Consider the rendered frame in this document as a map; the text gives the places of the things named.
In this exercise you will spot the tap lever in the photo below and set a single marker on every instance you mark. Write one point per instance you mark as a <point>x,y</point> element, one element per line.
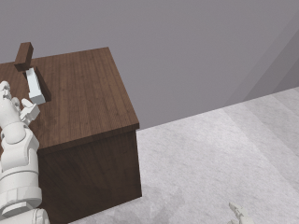
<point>35,93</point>

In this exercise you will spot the counter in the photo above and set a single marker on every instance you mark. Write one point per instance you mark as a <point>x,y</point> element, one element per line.
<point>87,155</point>

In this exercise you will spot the robot left upper arm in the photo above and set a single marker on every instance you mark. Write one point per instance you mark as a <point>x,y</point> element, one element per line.
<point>34,216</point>

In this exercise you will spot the left robot forearm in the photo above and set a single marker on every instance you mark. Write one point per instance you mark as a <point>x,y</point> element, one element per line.
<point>19,188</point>

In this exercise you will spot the left robot hand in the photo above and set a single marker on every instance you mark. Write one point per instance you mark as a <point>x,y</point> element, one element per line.
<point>10,111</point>

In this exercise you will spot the right robot hand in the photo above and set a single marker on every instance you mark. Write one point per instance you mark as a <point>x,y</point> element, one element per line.
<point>241,214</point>

